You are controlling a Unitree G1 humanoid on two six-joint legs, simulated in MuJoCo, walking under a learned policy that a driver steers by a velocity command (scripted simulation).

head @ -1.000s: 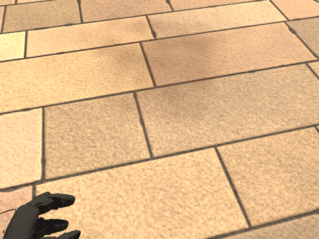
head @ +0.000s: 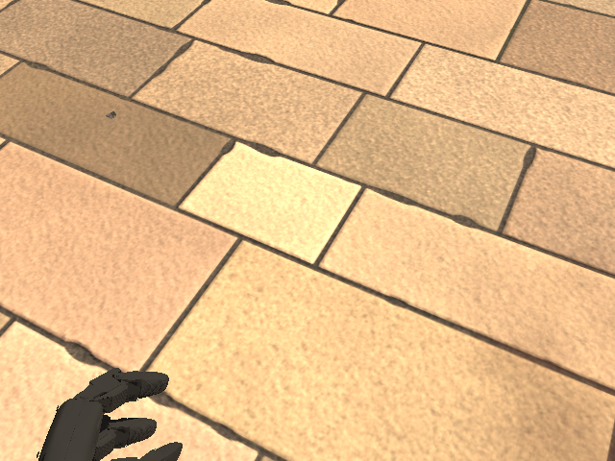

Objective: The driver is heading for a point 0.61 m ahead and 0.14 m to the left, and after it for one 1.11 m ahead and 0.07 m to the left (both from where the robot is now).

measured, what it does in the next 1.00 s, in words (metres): walks ahead, turning left: left foot, then right foot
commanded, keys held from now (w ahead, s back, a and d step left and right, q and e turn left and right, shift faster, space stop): w+q+shift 0.48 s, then w+e+shift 0.52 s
